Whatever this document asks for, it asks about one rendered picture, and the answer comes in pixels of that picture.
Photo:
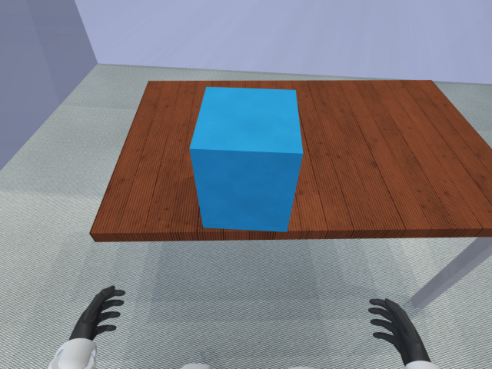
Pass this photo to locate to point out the carton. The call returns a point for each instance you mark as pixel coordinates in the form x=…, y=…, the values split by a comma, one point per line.
x=246, y=155

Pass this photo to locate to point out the right robot hand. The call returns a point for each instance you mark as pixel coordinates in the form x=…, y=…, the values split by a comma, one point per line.
x=405, y=336

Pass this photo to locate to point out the left robot hand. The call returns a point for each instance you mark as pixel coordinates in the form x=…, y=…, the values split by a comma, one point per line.
x=87, y=325

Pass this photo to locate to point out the left robot forearm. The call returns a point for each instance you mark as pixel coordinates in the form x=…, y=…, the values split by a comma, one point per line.
x=79, y=353

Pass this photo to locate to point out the table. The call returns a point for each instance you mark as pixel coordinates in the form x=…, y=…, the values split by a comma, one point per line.
x=381, y=159

